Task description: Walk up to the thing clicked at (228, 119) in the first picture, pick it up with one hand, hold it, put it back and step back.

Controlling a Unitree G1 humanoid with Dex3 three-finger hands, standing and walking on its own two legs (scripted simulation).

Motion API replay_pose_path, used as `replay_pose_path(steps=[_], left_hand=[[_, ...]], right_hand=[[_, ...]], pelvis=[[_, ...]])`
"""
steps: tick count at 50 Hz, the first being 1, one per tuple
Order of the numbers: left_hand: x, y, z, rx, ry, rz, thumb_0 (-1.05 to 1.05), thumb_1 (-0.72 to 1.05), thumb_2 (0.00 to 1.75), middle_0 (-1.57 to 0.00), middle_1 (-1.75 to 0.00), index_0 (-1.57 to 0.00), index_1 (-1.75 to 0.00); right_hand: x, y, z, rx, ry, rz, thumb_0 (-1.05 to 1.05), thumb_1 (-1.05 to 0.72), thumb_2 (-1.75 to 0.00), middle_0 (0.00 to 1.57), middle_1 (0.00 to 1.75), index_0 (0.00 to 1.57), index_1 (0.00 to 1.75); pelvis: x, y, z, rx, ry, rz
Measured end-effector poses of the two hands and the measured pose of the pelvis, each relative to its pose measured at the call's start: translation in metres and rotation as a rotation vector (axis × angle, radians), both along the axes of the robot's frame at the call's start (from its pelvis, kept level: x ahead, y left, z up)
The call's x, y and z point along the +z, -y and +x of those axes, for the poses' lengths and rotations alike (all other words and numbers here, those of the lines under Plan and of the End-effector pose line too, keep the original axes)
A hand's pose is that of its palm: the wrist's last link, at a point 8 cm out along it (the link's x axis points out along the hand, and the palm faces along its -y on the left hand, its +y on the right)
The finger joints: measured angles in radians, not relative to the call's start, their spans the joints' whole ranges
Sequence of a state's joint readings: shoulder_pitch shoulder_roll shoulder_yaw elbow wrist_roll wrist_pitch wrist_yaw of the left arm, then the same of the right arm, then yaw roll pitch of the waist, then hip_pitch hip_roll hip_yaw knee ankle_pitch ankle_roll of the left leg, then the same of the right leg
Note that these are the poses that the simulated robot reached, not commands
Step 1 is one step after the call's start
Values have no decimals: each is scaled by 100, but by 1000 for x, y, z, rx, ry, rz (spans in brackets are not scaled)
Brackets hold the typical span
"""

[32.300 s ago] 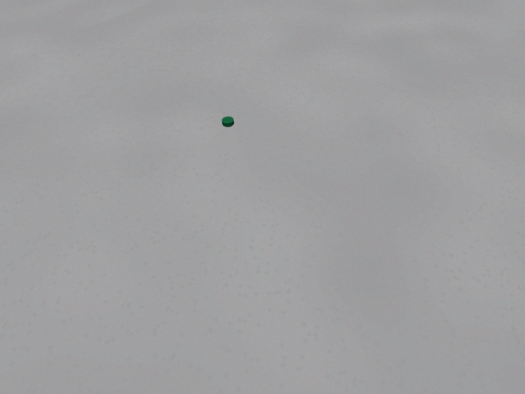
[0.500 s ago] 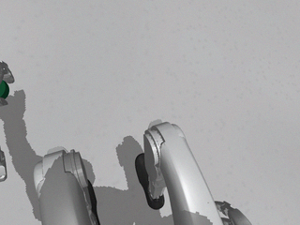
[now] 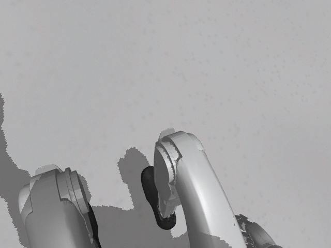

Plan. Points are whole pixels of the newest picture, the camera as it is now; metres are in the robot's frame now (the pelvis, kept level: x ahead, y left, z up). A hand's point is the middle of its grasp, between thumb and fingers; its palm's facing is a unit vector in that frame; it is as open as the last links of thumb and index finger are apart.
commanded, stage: rest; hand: left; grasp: from above
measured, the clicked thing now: out of the picture +0.49 +0.31 -0.22
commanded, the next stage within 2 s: open in 1.54 s
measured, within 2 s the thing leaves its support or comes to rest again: rests again in 1.20 s
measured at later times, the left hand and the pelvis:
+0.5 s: hand out of the picture +0.49 +0.29 -0.24, palm faces -0.45 -0.12 -0.89, open 7.5 cm; pelvis +0.00 +0.00 -0.01, yaw -3 degrees
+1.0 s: hand out of the picture +0.49 +0.28 -0.26, palm faces -0.44 -0.12 -0.89, open 7.5 cm; pelvis +0.00 +0.01 -0.02, yaw -5 degrees
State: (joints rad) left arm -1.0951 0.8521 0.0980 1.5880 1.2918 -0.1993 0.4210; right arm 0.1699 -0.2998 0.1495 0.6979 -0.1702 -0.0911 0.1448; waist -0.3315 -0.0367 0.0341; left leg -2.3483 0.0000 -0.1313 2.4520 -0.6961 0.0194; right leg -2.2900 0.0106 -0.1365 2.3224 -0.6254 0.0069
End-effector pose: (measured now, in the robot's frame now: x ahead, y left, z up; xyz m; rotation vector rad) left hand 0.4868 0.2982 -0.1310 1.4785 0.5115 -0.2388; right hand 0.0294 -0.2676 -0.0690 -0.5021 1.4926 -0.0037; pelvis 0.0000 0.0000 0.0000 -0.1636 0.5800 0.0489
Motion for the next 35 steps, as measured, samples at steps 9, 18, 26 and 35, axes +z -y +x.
replay_pose_path(steps=[9, 18, 26, 35], left_hand=[[-20, 2, 4, -8, 26, -4, -3, 19, 38, -63, -53, -94, -61], [-38, 3, 7, 7, 11, -4, -3, 19, 37, -62, -54, -94, -61], [-51, 5, 8, 13, 10, -21, -3, 20, 36, -62, -54, -94, -61], [-61, 7, 9, 9, 14, -19, -3, 20, 35, -63, -53, -94, -60]], right_hand=[[0, -3, -13, 16, -31, -7, 0, -91, -90, 20, 30, 20, 30], [4, -8, -20, 34, -49, -1, 0, -90, -89, 20, 30, 20, 30], [10, -12, -21, 66, -52, 2, 0, -90, -89, 20, 30, 20, 30], [14, -15, -20, 99, -56, 16, 0, -90, -89, 20, 30, 20, 30]], pelvis=[[-9, -1, 0, -11, 17, -15], [-13, -3, 0, -21, 32, -32], [-14, -3, 0, -28, 47, -46], [-15, -4, 0, -36, 60, -56]])
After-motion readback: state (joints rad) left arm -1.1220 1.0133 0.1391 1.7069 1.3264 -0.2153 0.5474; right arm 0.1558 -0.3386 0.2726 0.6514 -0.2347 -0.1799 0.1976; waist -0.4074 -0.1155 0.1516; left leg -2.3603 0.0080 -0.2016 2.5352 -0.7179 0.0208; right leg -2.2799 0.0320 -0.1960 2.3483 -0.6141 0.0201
